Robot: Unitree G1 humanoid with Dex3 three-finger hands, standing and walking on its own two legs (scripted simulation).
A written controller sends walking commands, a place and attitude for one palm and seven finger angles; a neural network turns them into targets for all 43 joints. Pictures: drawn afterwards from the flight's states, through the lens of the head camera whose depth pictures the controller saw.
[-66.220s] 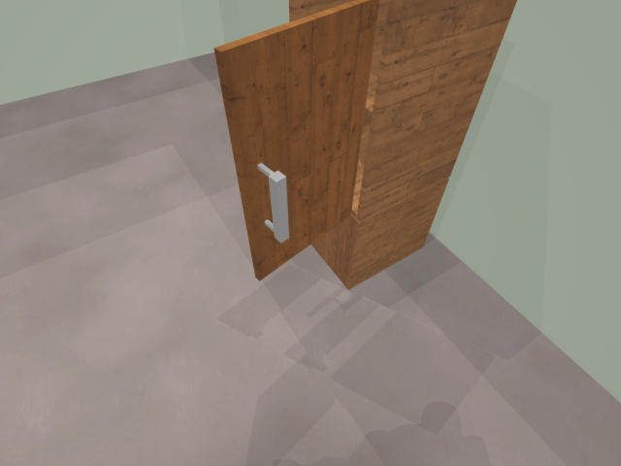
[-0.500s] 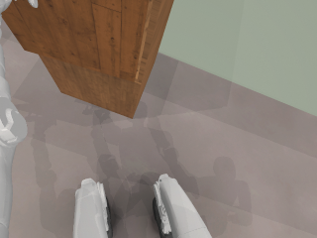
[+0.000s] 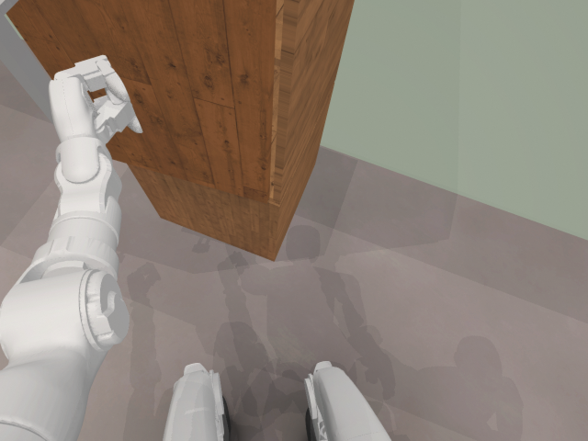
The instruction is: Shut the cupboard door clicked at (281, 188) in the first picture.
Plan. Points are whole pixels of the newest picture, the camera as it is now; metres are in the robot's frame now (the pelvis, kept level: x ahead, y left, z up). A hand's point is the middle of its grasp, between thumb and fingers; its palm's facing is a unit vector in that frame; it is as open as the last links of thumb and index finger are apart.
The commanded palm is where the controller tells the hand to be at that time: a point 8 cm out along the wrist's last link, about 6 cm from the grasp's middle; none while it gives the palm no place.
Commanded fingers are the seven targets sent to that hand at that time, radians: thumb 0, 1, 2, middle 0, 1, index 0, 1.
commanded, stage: pull the fist back off the door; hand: left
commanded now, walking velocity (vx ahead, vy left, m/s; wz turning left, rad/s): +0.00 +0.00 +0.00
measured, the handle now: (40, 64) +0.63 +0.27 +0.06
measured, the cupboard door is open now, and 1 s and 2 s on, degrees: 5 5 5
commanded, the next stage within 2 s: draw the hand back to the body in 0.30 s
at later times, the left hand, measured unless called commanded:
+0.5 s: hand (127, 139) +0.49 +0.15 +0.08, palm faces +0.15 -0.99 -0.02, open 3.1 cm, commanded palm +0.44 +0.19 +0.08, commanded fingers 0.00 0.90 0.90 -1.30 -1.50 -1.30 -1.50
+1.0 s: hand (9, 218) +0.35 +0.20 +0.17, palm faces +0.15 -0.98 -0.14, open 3.1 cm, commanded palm +0.30 +0.25 +0.18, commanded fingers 0.00 0.90 0.90 -1.02 -1.20 -1.02 -1.20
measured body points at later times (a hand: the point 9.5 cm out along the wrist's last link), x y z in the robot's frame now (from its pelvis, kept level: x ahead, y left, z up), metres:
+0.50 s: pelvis +0.00 -0.01 +0.01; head +0.11 +0.00 +0.44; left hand +0.47 +0.20 +0.08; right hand +0.07 -0.26 -0.11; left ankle +0.06 +0.14 -0.61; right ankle -0.01 -0.13 -0.61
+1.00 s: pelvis +0.01 +0.00 +0.09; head +0.04 -0.01 +0.54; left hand +0.33 +0.25 +0.18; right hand +0.15 -0.25 -0.02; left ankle +0.06 +0.14 -0.61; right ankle -0.01 -0.13 -0.61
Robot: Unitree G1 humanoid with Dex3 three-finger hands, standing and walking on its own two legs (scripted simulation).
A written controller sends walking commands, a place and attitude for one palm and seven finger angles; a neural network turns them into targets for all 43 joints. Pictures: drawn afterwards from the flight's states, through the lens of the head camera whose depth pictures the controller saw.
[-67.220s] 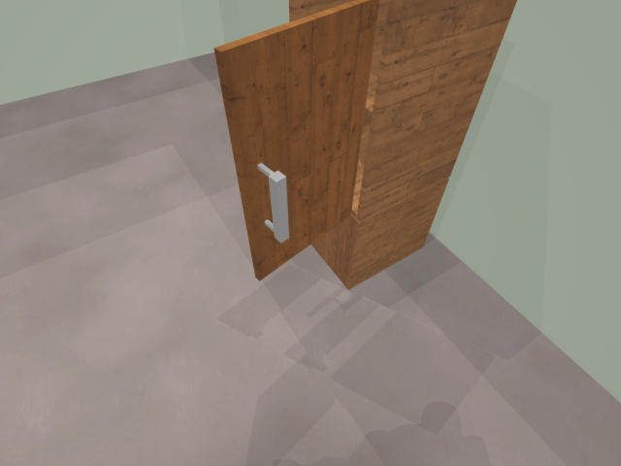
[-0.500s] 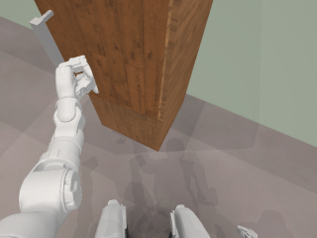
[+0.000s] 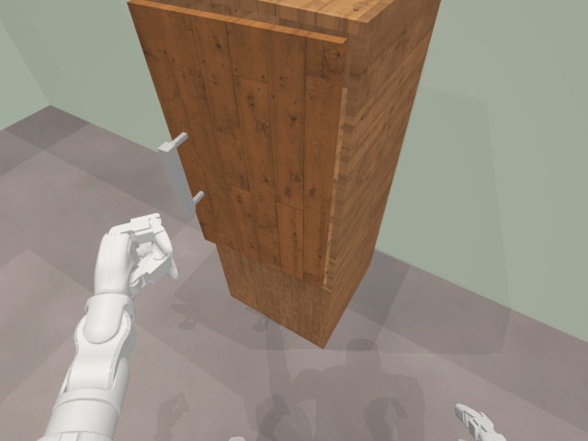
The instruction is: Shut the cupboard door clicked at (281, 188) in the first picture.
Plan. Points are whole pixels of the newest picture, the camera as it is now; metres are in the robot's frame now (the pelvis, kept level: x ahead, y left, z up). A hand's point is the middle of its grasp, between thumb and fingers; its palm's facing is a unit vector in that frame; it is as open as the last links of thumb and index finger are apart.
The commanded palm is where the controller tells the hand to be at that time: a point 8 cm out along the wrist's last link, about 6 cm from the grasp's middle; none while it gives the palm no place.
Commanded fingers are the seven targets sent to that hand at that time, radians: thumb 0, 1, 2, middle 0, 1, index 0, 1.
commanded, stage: draw the hand back to the body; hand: left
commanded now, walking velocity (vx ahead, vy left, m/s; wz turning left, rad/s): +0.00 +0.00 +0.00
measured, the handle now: (185, 175) +0.63 +0.24 -0.03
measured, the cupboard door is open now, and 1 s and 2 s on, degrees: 5 5 5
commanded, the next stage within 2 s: step back with the hand held close in 1.00 s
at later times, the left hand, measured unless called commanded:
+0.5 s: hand (44, 290) +0.24 +0.25 +0.17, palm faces +0.41 -0.83 -0.37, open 5.2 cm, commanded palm +0.19 +0.29 +0.20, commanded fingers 0.00 0.90 0.90 -0.34 -0.45 -0.34 -0.45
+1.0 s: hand (20, 293) +0.23 +0.25 +0.20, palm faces +0.46 -0.78 -0.42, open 7.4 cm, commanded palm +0.18 +0.29 +0.22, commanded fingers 0.00 0.90 0.90 -0.20 -0.30 -0.20 -0.30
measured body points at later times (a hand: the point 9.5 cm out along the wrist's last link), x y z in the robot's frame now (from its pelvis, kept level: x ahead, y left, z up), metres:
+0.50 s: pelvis +0.03 +0.00 +0.04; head +0.01 -0.03 +0.49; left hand +0.22 +0.30 +0.19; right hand +0.24 -0.20 -0.04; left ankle +0.05 +0.14 -0.70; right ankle -0.03 -0.13 -0.70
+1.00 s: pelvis +0.04 -0.01 +0.04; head +0.02 -0.05 +0.49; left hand +0.20 +0.29 +0.22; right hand +0.23 -0.23 -0.05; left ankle +0.05 +0.14 -0.70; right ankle -0.03 -0.13 -0.70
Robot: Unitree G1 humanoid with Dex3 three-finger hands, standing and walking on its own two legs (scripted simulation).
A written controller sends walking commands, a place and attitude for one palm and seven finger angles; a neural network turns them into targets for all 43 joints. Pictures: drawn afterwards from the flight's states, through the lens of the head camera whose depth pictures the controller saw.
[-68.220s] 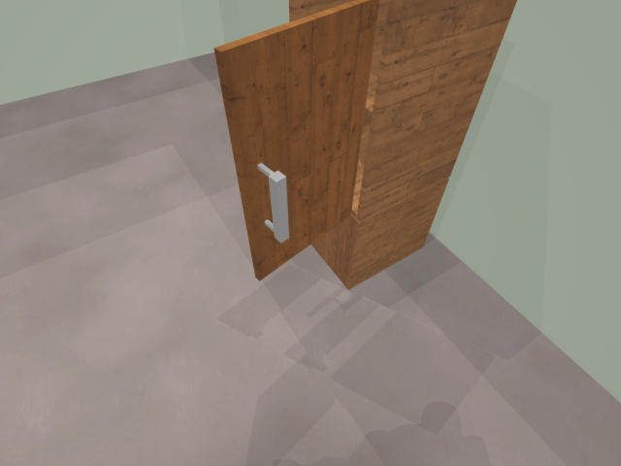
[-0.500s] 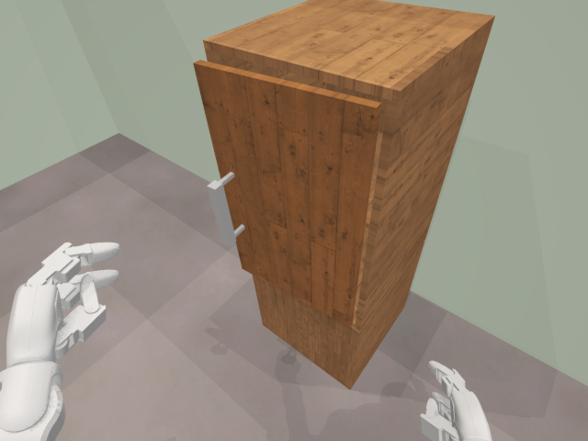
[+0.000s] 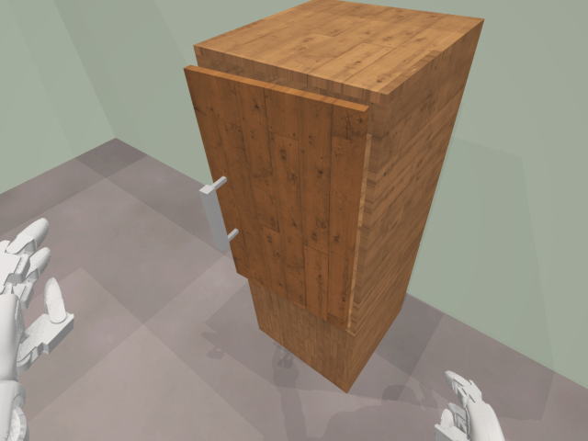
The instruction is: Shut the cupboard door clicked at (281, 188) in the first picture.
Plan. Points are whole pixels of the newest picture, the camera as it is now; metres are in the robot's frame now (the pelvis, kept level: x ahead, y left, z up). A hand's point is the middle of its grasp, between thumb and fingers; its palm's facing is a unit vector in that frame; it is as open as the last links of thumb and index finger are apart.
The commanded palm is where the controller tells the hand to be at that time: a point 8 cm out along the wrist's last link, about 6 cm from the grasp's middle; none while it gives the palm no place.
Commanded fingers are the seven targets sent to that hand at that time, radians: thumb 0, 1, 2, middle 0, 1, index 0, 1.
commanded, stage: step back with the hand held close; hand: left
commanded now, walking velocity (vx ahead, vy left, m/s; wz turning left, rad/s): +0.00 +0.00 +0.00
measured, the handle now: (222, 214) +0.59 +0.25 -0.07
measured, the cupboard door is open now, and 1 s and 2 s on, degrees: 5 5 5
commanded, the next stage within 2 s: stop stepping back and stand still in 1.22 s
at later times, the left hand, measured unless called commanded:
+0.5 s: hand (28, 326) +0.17 +0.30 +0.16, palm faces +0.36 -0.76 -0.53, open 7.4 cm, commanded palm +0.11 +0.33 +0.18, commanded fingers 0.00 0.90 0.90 -0.20 -0.30 -0.20 -0.30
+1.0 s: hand out of the picture +0.05 +0.30 +0.17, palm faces +0.50 -0.75 -0.44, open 7.4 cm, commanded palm +0.00 +0.33 +0.18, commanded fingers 0.00 0.90 0.90 -0.20 -0.30 -0.20 -0.30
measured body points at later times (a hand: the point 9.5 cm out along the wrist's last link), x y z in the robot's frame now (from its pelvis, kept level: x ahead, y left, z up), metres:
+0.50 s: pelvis -0.03 +0.03 +0.00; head -0.02 +0.01 +0.45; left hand +0.15 +0.33 +0.19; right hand +0.14 -0.21 -0.09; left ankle +0.01 +0.15 -0.74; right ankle -0.07 -0.11 -0.74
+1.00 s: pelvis -0.13 +0.02 -0.01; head -0.13 +0.03 +0.44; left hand +0.02 +0.33 +0.20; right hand +0.05 -0.21 -0.09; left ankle +0.00 +0.15 -0.73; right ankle -0.07 -0.11 -0.74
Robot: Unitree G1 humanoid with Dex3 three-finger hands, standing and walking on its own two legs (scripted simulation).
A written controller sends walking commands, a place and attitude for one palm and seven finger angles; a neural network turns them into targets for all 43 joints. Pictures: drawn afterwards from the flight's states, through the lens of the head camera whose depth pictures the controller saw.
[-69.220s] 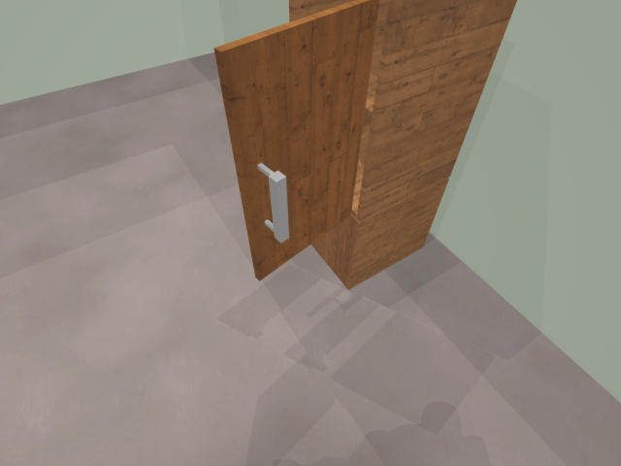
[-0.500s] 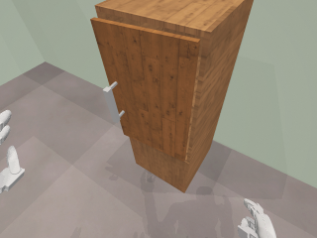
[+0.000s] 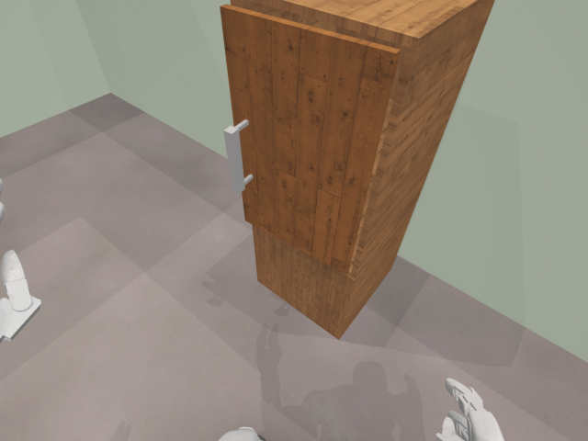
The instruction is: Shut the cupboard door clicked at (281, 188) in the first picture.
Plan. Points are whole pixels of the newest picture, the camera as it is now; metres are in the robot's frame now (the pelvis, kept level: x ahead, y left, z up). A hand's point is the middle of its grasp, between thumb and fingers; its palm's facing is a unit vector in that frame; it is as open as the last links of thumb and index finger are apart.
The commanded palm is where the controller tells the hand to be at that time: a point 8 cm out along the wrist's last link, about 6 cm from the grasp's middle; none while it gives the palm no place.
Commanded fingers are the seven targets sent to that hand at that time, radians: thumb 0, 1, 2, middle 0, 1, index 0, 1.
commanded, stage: step back with the hand held close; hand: left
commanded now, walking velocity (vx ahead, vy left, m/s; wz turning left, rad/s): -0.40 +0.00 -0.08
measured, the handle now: (241, 157) +0.73 +0.19 -0.06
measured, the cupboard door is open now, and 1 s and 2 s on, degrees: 5 5 5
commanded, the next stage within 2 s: stop stepping back and stand still in 0.22 s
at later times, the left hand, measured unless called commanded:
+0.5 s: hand out of the picture +0.09 +0.32 +0.18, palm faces +0.54 -0.77 -0.35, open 7.4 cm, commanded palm +0.03 +0.34 +0.19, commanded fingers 0.00 0.90 0.90 -0.20 -0.30 -0.20 -0.30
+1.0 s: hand out of the picture +0.01 +0.32 +0.18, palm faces +0.49 -0.79 -0.36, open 7.5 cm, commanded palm -0.05 +0.35 +0.19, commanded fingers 0.00 0.90 0.90 -0.20 -0.30 -0.20 -0.30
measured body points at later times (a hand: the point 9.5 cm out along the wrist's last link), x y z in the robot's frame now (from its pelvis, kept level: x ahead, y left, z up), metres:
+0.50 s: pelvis -0.11 +0.04 -0.01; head -0.13 +0.06 +0.44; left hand +0.05 +0.36 +0.20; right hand +0.04 -0.20 -0.09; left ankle +0.00 +0.14 -0.73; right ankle -0.02 -0.12 -0.70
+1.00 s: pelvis -0.19 +0.05 +0.01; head -0.22 +0.05 +0.46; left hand -0.02 +0.36 +0.20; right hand -0.08 -0.22 -0.08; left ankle -0.18 +0.19 -0.72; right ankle -0.21 -0.03 -0.73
